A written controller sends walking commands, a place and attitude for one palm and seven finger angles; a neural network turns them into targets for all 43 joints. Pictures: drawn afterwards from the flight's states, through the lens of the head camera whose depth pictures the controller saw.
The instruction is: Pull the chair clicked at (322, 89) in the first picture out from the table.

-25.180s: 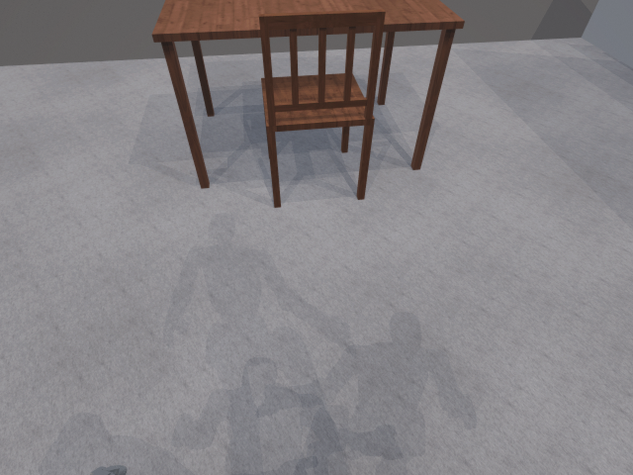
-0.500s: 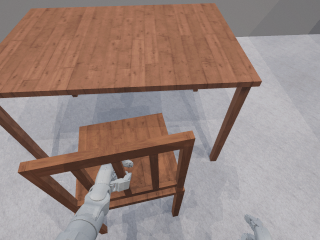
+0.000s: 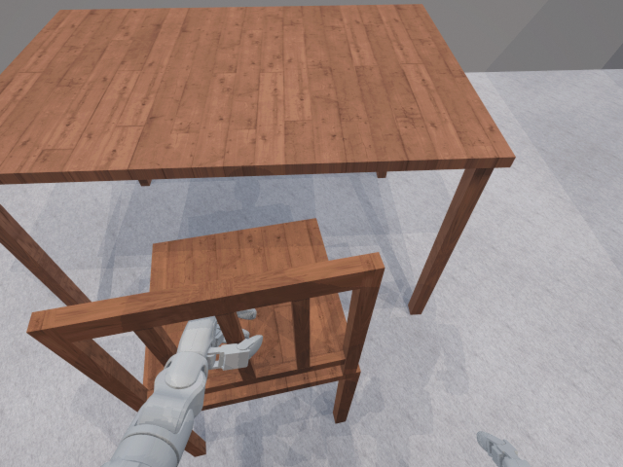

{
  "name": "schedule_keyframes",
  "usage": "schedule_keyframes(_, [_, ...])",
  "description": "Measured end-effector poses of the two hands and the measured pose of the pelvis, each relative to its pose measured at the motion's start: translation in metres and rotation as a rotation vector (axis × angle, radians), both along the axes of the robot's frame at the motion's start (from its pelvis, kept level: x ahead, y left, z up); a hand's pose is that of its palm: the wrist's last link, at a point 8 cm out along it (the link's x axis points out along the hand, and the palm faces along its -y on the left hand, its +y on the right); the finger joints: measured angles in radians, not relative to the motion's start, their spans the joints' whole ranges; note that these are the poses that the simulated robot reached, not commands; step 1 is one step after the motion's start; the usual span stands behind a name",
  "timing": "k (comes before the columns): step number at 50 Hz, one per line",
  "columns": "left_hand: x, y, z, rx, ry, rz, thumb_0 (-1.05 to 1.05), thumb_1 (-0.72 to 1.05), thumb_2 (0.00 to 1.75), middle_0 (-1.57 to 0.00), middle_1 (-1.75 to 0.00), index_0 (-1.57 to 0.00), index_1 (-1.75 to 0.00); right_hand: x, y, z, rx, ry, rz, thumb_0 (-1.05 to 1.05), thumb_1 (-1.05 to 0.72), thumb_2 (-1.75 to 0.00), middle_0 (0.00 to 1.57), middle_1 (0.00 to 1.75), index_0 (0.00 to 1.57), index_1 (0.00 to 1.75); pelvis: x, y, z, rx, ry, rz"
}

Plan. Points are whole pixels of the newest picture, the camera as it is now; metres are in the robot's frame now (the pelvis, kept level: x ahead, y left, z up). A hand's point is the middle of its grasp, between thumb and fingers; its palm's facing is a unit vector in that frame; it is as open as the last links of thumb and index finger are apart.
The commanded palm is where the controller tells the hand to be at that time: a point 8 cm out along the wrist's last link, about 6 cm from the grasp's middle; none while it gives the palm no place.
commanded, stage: open the thumb and straighten the fingers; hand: left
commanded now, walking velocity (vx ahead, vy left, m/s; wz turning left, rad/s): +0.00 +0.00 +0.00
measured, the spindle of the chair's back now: (238, 346) +0.32 +0.12 -0.10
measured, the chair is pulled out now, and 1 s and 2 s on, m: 0.18 0.18 0.18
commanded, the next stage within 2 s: draw the fingers out of the gap in 0.56 s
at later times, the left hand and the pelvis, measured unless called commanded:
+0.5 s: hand (241, 346) +0.30 +0.11 -0.06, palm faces -0.08 -0.98 -0.17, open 16.6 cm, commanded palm +0.29 +0.16 -0.04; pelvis -0.04 +0.00 -0.03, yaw +0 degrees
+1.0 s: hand (236, 383) +0.25 +0.11 -0.07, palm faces -0.08 -0.98 -0.16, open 17.5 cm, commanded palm +0.22 +0.17 -0.04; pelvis -0.03 +0.00 -0.03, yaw +1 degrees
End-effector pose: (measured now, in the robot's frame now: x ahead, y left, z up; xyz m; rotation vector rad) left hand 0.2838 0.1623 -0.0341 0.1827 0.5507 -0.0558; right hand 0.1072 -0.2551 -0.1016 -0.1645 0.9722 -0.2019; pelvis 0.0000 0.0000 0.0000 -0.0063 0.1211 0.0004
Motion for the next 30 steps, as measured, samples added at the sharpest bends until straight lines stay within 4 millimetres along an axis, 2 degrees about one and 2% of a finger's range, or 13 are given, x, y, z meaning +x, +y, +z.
schedule_keyframes(7, [0.006, 0.003, -0.003, 0.011, 0.001, 0.006, 0.02, -0.06, 0.43, -0.37, -1.3, -0.48, -1.38, -0.009, -0.004, -0.012, -0.01, -0.013, 0.014, 0.01, -0.9, -0.9, 0.2, 0.3, 0.2, 0.29, -0.012, 0.002, -0.014, 0.0, 0.03, 0.005])
schedule_keyframes(13, [0.005, -0.001, -0.005, 0.009, 0.013, 0.008, 0.0, -0.37, 0.28, -0.35, -1.09, -0.38, -1.12, -0.014, 0.003, -0.02, 0.004, -0.032, 0.024, 0.01, -0.9, -0.9, 0.2, 0.29, 0.2, 0.29, -0.021, 0.003, -0.021, 0.002, 0.037, 0.005])
schedule_keyframes(18, [0.003, -0.004, -0.005, 0.007, 0.008, 0.011, -0.01, -0.48, 0.23, -0.27, -0.8, -0.28, -0.81, -0.018, 0.01, -0.025, 0.017, -0.045, 0.034, 0.01, -0.9, -0.9, 0.2, 0.29, 0.2, 0.29, -0.028, 0.002, -0.024, 0.004, 0.038, 0.005])
schedule_keyframes(25, [0.002, 0.0, -0.009, 0.011, 0.015, 0.021, -0.01, -0.53, 0.2, -0.12, -0.34, -0.12, -0.34, -0.024, 0.01, -0.028, 0.015, -0.049, 0.041, 0.01, -0.9, -0.9, 0.2, 0.3, 0.2, 0.3, -0.036, 0.0, -0.028, 0.004, 0.044, 0.006])
schedule_keyframes(30, [0.005, 0.004, -0.008, 0.009, 0.011, 0.029, -0.01, -0.54, 0.2, -0.05, -0.14, -0.05, -0.14, -0.029, 0.005, -0.029, 0.001, -0.041, 0.039, 0.01, -0.9, -0.9, 0.2, 0.3, 0.2, 0.3, -0.039, -0.002, -0.029, 0.004, 0.05, 0.008])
